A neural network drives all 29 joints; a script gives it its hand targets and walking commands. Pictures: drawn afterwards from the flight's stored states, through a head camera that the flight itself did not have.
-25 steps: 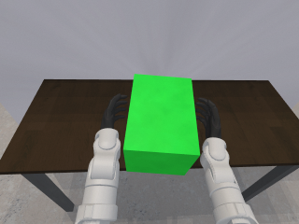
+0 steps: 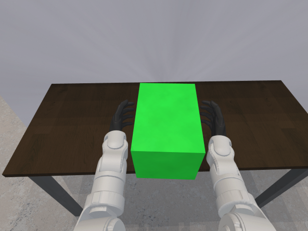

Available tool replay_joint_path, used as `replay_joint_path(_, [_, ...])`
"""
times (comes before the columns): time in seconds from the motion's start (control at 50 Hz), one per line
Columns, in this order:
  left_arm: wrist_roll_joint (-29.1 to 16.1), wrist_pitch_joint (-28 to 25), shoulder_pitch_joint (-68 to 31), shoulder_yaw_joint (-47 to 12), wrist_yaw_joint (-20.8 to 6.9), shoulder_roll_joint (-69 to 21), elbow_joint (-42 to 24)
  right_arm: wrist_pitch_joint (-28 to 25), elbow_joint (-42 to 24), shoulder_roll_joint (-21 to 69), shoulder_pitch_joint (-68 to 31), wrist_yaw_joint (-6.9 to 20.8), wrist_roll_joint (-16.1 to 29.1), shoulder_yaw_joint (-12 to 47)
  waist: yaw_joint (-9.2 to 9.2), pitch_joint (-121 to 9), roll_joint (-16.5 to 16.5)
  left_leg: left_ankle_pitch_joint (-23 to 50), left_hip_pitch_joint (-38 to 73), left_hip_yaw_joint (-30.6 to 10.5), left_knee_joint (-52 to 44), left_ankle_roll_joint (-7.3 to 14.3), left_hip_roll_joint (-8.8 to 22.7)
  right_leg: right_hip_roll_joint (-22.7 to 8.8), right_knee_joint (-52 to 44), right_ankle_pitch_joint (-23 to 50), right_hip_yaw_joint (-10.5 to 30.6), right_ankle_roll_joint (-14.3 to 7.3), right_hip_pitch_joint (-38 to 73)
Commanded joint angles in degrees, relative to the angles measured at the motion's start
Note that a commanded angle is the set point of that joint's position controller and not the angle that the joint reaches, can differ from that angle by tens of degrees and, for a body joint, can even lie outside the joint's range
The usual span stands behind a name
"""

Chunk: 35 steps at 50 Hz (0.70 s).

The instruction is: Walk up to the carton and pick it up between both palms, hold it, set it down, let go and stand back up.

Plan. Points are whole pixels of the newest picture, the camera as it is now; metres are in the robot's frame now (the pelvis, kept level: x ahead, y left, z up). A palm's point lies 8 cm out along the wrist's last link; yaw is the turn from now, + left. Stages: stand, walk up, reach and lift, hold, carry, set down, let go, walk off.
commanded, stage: set down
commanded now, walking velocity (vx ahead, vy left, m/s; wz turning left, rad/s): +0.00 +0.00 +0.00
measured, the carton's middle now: (166, 129) +0.42 -0.04 +0.01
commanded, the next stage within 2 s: none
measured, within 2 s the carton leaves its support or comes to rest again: rests again in 1.08 s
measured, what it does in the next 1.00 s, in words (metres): stands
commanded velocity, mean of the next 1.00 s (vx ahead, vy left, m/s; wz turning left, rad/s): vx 0.00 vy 0.00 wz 0.00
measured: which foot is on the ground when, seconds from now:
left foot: down 0.00-1.00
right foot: down 0.00-1.00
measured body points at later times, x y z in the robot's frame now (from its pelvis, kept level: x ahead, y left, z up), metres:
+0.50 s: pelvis +0.00 -0.01 +0.00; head +0.05 -0.02 +0.45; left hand +0.41 +0.10 +0.05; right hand +0.40 -0.17 +0.07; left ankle -0.02 +0.13 -0.75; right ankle -0.01 -0.09 -0.75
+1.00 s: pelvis +0.02 +0.00 +0.00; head +0.10 -0.01 +0.44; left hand +0.44 +0.09 +0.03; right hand +0.42 -0.18 +0.04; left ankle -0.02 +0.13 -0.75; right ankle -0.01 -0.09 -0.75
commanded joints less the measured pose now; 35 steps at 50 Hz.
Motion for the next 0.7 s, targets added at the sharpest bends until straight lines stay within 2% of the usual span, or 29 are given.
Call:
replay_joint_path(0.0, [-0.8,-7.3,-33.3,-15.6,-6.9,-24.0,-3.5,-3.4,-4.2,21.0,-31.9,8.3,-5.3,11.9,-0.26,-28.9,0.0,12.8,1.1,-0.9,-0.7,-1.9,-1.5,0.9,5.4,25.6,2.3,4.4,14.7])
replay_joint_path(0.02, [-0.7,-8.5,-33.2,-15.6,-6.9,-24.4,-4.0,-4.5,-5.1,21.7,-32.2,8.0,-6.0,12.1,0.02,-32.9,0.4,16.2,0.4,-0.9,-0.3,-1.8,-1.7,0.6,5.9,30.2,2.7,4.4,16.9])
replay_joint_path(0.04, [0.0,-9.1,-32.2,-14.8,-7.1,-24.6,-1.8,-4.7,-5.1,22.6,-31.3,7.6,-6.5,12.5,0.32,-32.7,-0.7,17.2,-2.1,-0.6,-0.3,-0.7,-2.0,0.0,6.6,34.2,3.7,5.0,19.8])
replay_joint_path(0.06, [0.7,-9.8,-33.5,-12.3,-7.5,-23.2,-0.1,-4.7,-4.6,23.3,-32.1,7.2,-7.6,12.2,0.65,-33.5,-2.5,14.7,-4.8,-0.7,-1.1,0.1,-2.1,-0.3,7.0,36.0,3.9,5.1,22.5])
replay_joint_path(0.08, [0.7,-10.7,-33.0,-11.4,-7.4,-23.0,0.4,-4.7,-5.2,23.6,-32.7,7.0,-8.2,11.3,0.71,-33.1,-2.2,12.9,-7.7,-0.8,-2.3,1.5,-2.2,-0.7,7.7,36.3,4.5,5.7,23.3])
replay_joint_path(0.1, [1.7,-10.6,-33.0,-9.2,-7.5,-21.2,3.7,-4.2,-3.1,23.8,-32.4,7.0,-9.5,10.5,1.45,-30.0,-3.4,10.4,-10.3,-0.8,-3.5,1.9,-2.2,-1.1,7.4,34.9,4.8,5.8,23.8])
replay_joint_path(0.12, [2.1,-10.7,-33.4,-8.0,-7.5,-21.0,4.1,-3.6,-1.5,23.1,-32.3,7.2,-9.1,9.4,0.97,-27.8,-2.4,8.2,-9.6,-1.0,-3.9,2.1,-1.9,-1.5,7.3,32.7,5.0,5.7,22.7])
replay_joint_path(0.14, [1.6,-10.8,-33.5,-7.6,-7.4,-20.4,4.2,-3.4,-1.2,22.9,-32.4,7.3,-9.5,8.7,1.24,-27.4,-2.6,7.5,-8.2,-0.9,-4.2,2.0,-1.8,-1.4,6.8,29.3,4.8,5.5,20.5])
replay_joint_path(0.16, [1.7,-11.0,-34.2,-8.0,-7.4,-20.3,4.5,-3.3,-1.3,22.5,-32.3,7.5,-9.7,8.0,1.17,-27.4,-1.9,8.1,-7.4,-0.5,-4.0,1.5,-1.7,-1.0,6.6,28.9,4.2,5.3,19.6])
replay_joint_path(0.18, [1.7,-11.1,-34.4,-7.9,-7.5,-20.4,4.7,-3.0,-0.3,23.2,-32.3,7.6,-9.3,8.2,1.32,-28.6,-0.7,9.1,-6.7,-0.4,-3.3,1.1,-1.7,-1.1,6.5,29.2,4.3,5.0,19.0])
replay_joint_path(0.22, [1.8,-12.1,-35.3,-7.5,-7.4,-20.7,5.3,-3.8,-2.4,24.3,-33.7,7.6,-9.9,8.2,1.85,-31.6,-1.2,10.9,-8.5,-0.9,-2.6,1.2,-1.7,-1.3,7.0,31.0,5.1,4.9,20.2])
replay_joint_path(0.24, [2.8,-13.0,-35.3,-6.2,-7.3,-20.7,4.6,-4.1,-1.3,24.9,-32.9,7.7,-10.3,7.7,2.1,-30.9,-1.0,10.4,-10.3,-0.3,-3.0,1.6,-1.9,-1.2,7.5,32.3,5.2,4.9,21.5])
replay_joint_path(0.26, [2.3,-13.7,-36.2,-6.3,-7.3,-19.8,6.0,-4.4,-1.6,25.0,-33.1,7.6,-10.9,7.6,1.69,-31.5,-2.7,10.1,-10.5,-0.2,-3.3,1.9,-2.0,-1.4,7.7,32.8,5.0,5.6,21.7])
replay_joint_path(0.28, [2.3,-14.6,-36.0,-5.8,-7.3,-20.7,6.7,-4.9,-1.2,25.0,-33.8,7.6,-11.7,6.9,1.89,-32.7,-1.4,9.4,-10.5,-0.7,-3.5,1.8,-2.1,-1.3,7.9,32.3,4.5,5.4,21.3])
replay_joint_path(0.32, [2.6,-15.2,-37.3,-4.5,-7.2,-20.3,9.0,-4.7,-0.4,24.6,-34.0,7.8,-13.4,5.3,1.38,-32.4,-2.1,7.9,-11.1,-0.7,-3.4,1.7,-1.6,-1.2,7.5,28.9,4.3,5.1,18.9])
replay_joint_path(0.34, [2.6,-15.6,-38.2,-5.1,-6.9,-20.1,9.0,-4.3,1.6,23.8,-34.5,8.2,-14.2,3.7,0.69,-32.5,-0.5,7.7,-9.8,-0.5,-3.5,1.3,-1.6,-1.0,7.2,27.0,4.3,5.0,16.6])
replay_joint_path(0.36, [1.7,-15.8,-39.3,-5.8,-6.7,-20.0,9.1,-4.3,0.8,23.9,-33.9,8.4,-15.2,2.9,-0.23,-32.5,-1.7,7.9,-9.1,-0.7,-2.9,0.8,-1.6,-0.9,6.6,25.8,3.8,4.7,15.2])
replay_joint_path(0.4, [1.5,-16.7,-40.7,-7.4,-6.1,-21.1,8.8,-4.7,1.3,24.5,-34.9,8.7,-15.8,1.4,0.05,-36.1,1.1,9.4,-9.3,-0.7,-2.3,0.4,-1.4,-1.2,6.6,24.8,4.1,4.2,12.3])
replay_joint_path(0.42, [2.1,-16.9,-41.1,-7.0,-5.7,-21.8,9.3,-4.9,1.8,24.5,-35.8,8.8,-16.6,0.8,-0.11,-37.0,1.9,10.1,-9.0,-0.8,-1.9,0.0,-1.3,-1.0,6.7,26.1,3.8,4.3,12.2])
replay_joint_path(0.44, [1.6,-17.8,-41.8,-8.0,-5.1,-22.3,8.0,-5.6,2.0,24.4,-36.7,9.1,-17.2,-0.3,-1.01,-39.6,1.5,10.7,-7.1,-1.0,-1.7,-0.5,-1.3,-0.4,6.7,26.0,3.3,4.3,11.1])
replay_joint_path(0.46, [1.9,-18.0,-41.6,-8.0,-4.9,-22.5,9.3,-5.4,2.6,24.4,-35.6,9.0,-18.0,-0.3,-1.52,-40.1,2.6,11.5,-7.6,-1.2,-1.3,-0.6,-1.2,-0.5,7.1,27.3,3.4,4.2,10.6])
replay_joint_path(0.5, [2.0,-18.4,-39.7,-8.3,-4.9,-23.5,10.5,-5.6,3.3,25.1,-34.8,8.9,-17.6,-0.6,-1.73,-40.2,2.1,14.0,-6.9,-1.4,-0.6,-0.9,-1.2,-0.1,6.7,28.4,3.7,3.9,9.4])
replay_joint_path(0.54, [3.4,-18.0,-38.6,-7.2,-5.0,-24.2,11.9,-5.2,5.2,25.7,-34.4,9.0,-17.3,0.7,-0.78,-39.0,2.2,14.7,-9.0,-1.1,-0.2,-0.5,-1.3,-0.3,7.5,29.9,3.9,3.9,9.6])
replay_joint_path(0.56, [3.6,-17.7,-38.0,-6.6,-5.0,-24.1,12.1,-5.1,6.1,25.9,-33.2,9.0,-17.3,0.6,-1.01,-38.4,2.3,15.2,-9.4,-1.0,0.0,-0.7,-1.3,-0.2,7.5,31.6,3.6,3.8,11.2])
replay_joint_path(0.58, [4.2,-17.5,-36.6,-5.0,-5.5,-23.4,12.3,-4.2,6.6,27.5,-31.6,8.9,-17.0,1.4,-0.74,-35.1,0.2,14.7,-11.9,-1.2,-0.3,0.1,-1.4,-0.9,7.8,33.3,4.6,4.1,13.4])
replay_joint_path(0.6, [4.4,-17.0,-37.0,-4.9,-5.6,-22.8,12.5,-3.8,6.9,26.5,-32.0,8.7,-16.9,1.3,-0.65,-35.0,0.0,13.7,-12.4,-0.8,-0.9,0.5,-1.5,-0.8,8.6,34.4,4.4,4.2,13.9])
replay_joint_path(0.64, [3.7,-17.8,-37.6,-5.2,-5.5,-24.0,10.8,-5.3,3.2,27.4,-34.0,8.9,-16.7,2.2,-0.03,-40.6,-1.5,15.8,-12.6,-1.1,-0.6,0.9,-1.6,-0.4,9.4,37.3,4.2,4.2,15.6])
replay_joint_path(0.66, [3.7,-18.2,-37.9,-5.5,-5.4,-23.6,10.4,-5.9,2.7,28.1,-34.6,8.9,-16.4,2.7,0.31,-40.3,-1.0,17.3,-14.5,-1.5,-0.3,0.8,-1.6,-0.7,10.0,40.5,5.1,3.9,16.4])
replay_joint_path(0.68, [4.0,-18.8,-38.8,-6.8,-4.6,-25.9,9.5,-6.8,3.9,27.3,-35.9,9.4,-16.2,1.7,0.09,-42.8,1.0,19.2,-13.0,-1.6,-0.7,-0.2,-1.3,0.1,9.8,41.4,4.3,3.4,15.7])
